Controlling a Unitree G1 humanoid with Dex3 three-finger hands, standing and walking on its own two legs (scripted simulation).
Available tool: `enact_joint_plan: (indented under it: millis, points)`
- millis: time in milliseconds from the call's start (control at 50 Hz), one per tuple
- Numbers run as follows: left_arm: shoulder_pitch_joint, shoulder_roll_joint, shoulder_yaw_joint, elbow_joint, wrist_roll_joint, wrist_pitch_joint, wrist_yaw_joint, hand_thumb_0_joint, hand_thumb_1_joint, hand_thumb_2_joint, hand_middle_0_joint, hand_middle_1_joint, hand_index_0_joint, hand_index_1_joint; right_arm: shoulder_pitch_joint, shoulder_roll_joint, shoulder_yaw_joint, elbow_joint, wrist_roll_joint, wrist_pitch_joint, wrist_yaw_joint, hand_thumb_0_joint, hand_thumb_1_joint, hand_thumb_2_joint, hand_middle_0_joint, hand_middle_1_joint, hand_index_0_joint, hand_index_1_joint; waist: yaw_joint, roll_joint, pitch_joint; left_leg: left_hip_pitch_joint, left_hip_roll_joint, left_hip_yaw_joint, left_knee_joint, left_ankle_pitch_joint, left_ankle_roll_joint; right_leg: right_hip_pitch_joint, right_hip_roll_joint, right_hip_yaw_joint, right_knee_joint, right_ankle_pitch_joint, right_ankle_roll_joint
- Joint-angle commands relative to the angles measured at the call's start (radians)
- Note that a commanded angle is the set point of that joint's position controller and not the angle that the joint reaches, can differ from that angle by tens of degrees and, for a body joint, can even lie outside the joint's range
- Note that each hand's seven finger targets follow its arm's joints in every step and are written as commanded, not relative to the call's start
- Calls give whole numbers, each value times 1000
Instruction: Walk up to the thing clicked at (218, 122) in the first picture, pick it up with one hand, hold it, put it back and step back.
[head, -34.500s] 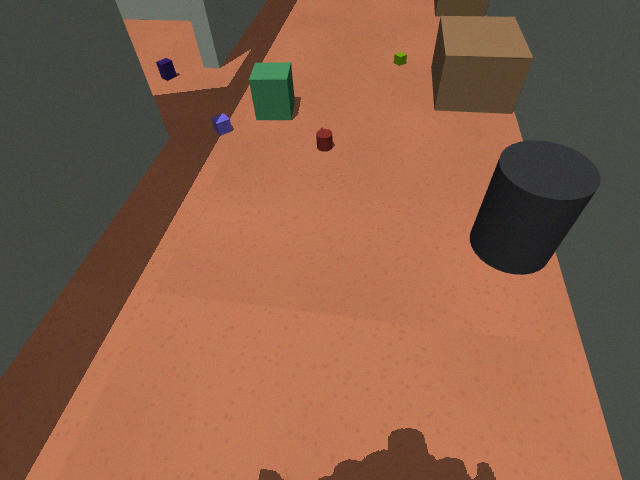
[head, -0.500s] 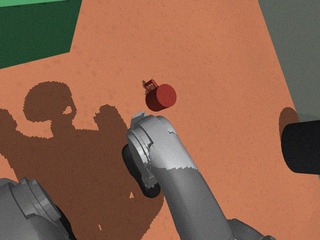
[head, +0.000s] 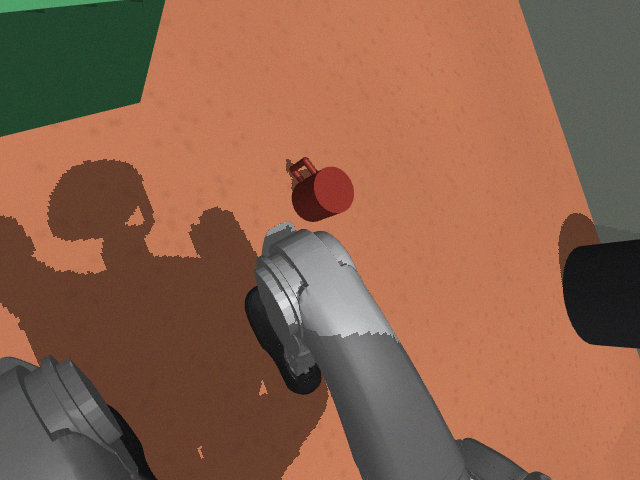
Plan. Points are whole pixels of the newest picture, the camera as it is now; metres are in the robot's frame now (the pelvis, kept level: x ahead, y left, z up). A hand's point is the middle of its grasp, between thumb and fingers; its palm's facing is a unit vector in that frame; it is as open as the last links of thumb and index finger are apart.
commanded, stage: close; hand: left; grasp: from above
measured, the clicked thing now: out of the picture +0.45 +0.33 -0.28
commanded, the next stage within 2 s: settle in 0.08 s
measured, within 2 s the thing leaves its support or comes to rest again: leaves its support in 0.58 s
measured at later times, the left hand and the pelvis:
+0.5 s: hand out of the picture +0.46 +0.32 -0.25, palm faces -0.24 -0.37 -0.90, open 10.7 cm; pelvis +0.00 +0.00 +0.00, yaw +0 degrees
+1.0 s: hand out of the picture +0.43 +0.34 -0.16, palm faces -0.29 -0.33 -0.90, open 10.6 cm; pelvis +0.02 -0.01 +0.02, yaw +5 degrees
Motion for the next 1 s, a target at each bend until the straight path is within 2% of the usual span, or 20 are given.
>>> enact_joint_plan:
  millis: [0,80,160,180,200,240,400,480,540,560,600,620,680,700,720,800,840,940,960,980]
  points:
    - [-225,212,-19,-112,5,6,46,0,374,579,-807,-622,-812,-615,223,-361,-99,48,9,-5,-4,0,-898,-905,199,300,199,300,-81,525,-591,459,43,112,-304,128,0,333,13,-176,-166,175,-94]
    - [-228,200,-20,-112,3,9,32,0,407,630,-830,-658,-833,-654,214,-351,-95,42,9,-4,-2,0,-897,-905,199,300,199,300,-79,521,-580,454,43,110,-311,121,-3,313,10,-181,-161,162,-94]
    - [-226,225,-9,-108,14,7,34,0,446,629,-856,-656,-861,-650,214,-357,-93,32,9,2,-5,0,-895,-904,199,300,199,300,-75,512,-587,450,44,110,-305,127,1,326,10,-177,-169,169,-92]
    - [-213,222,-8,-100,14,8,31,0,451,570,-874,-728,-907,-695,219,-353,-96,37,8,3,-8,0,-924,-910,199,300,199,300,-79,508,-586,445,42,115,-304,120,2,330,15,-174,-173,165,-92]
    - [-219,195,-29,-117,6,9,22,0,500,588,-906,-720,-937,-689,207,-347,-95,34,8,1,-6,0,-919,-907,199,300,199,300,-81,510,-572,443,39,120,-296,121,2,316,11,-172,-168,165,-91]
    - [-213,208,-18,-108,12,12,20,0,560,615,-948,-742,-982,-708,229,-358,-96,38,7,2,-5,0,-918,-907,199,300,199,300,-83,515,-586,457,41,115,-309,136,1,329,15,-174,-169,177,-93]
    - [-246,225,6,-174,8,27,19,0,683,656,-1059,-723,-1082,-701,224,-357,-117,37,16,8,-4,0,-919,-909,199,300,199,300,-59,562,-623,492,47,110,-325,124,-5,303,5,-170,-158,168,-96]
    - [-252,230,19,-244,5,43,3,0,683,672,-1047,-745,-1072,-719,231,-354,-141,43,22,20,-4,0,-918,-908,199,300,199,300,-29,611,-681,513,47,130,-334,133,-8,306,7,-159,-168,170,-101]
    - [-259,186,16,-347,-4,57,-11,0,680,708,-1051,-743,-1072,-722,247,-345,-171,40,31,27,-2,0,-913,-906,199,300,199,300,-8,685,-775,591,49,130,-357,182,-20,300,7,-156,-158,205,-110]
    - [-277,168,10,-404,-11,58,-16,0,695,651,-1061,-709,-1085,-685,244,-329,-176,42,36,31,-1,0,-913,-906,199,300,199,300,0,695,-800,600,51,123,-355,192,-22,283,3,-155,-146,212,-110]
    - [-250,106,-14,-461,-15,75,-38,0,678,613,-1039,-698,-1070,-667,246,-318,-196,39,46,41,3,0,-910,-905,199,300,199,300,22,724,-865,637,48,132,-360,245,-25,277,8,-148,-146,245,-115]
    - [-256,62,-38,-463,-25,83,-54,0,664,602,-1031,-661,-1056,-636,247,-302,-198,54,48,44,7,0,-908,-904,199,300,199,300,16,719,-852,622,46,136,-357,241,-25,261,6,-145,-138,245,-115]
    - [-175,9,-58,-489,-37,110,-97,0,613,602,-1005,-646,-1027,-624,252,-293,-229,71,70,62,-2,0,-905,-902,199,300,199,300,67,688,-885,602,37,160,-371,241,-20,258,16,-128,-153,235,-121]
    - [-184,15,-48,-545,-41,113,-107,0,603,638,-1001,-664,-1019,-646,260,-294,-243,78,77,68,-7,0,-906,-903,199,300,199,300,84,694,-926,605,35,164,-380,257,-20,261,15,-125,-148,246,-123]
    - [-139,-54,-78,-504,-43,128,-123,0,608,657,-1001,-673,-1019,-655,252,-281,-247,77,87,77,-9,0,-903,-902,199,300,199,300,97,689,-926,599,30,169,-388,261,-22,246,15,-119,-144,240,-128]
    - [-121,-103,-88,-521,-46,148,-187,0,618,721,-1020,-687,-1028,-679,257,-257,-269,94,96,102,-24,0,-899,-901,199,300,199,300,112,598,-876,519,18,188,-388,237,-10,201,10,-101,-150,214,-128]
    - [-133,-152,-115,-502,-45,144,-205,0,638,772,-1046,-710,-1050,-708,258,-239,-277,95,98,109,-40,0,-901,-902,199,300,199,300,106,544,-873,489,14,204,-389,199,-1,230,14,-87,-174,192,-126]
    - [-207,-128,-88,-522,-19,124,-197,0,670,843,-1071,-763,-1074,-762,267,-232,-295,109,95,106,-78,0,-897,-902,200,300,199,300,106,479,-887,492,4,198,-415,116,8,197,-2,-72,-191,121,-122]
    - [-204,-136,-92,-501,-28,124,-192,0,672,833,-1074,-740,-1075,-740,256,-223,-294,106,91,104,-87,0,-895,-900,200,300,199,300,99,449,-887,487,4,205,-417,92,10,221,0,-67,-208,97,-121]
    - [-224,-109,-83,-511,-25,121,-187,0,665,839,-1075,-739,-1074,-741,253,-218,-290,109,85,99,-95,0,-895,-900,200,300,199,300,99,442,-881,474,1,223,-411,82,14,235,-1,-56,-223,79,-119]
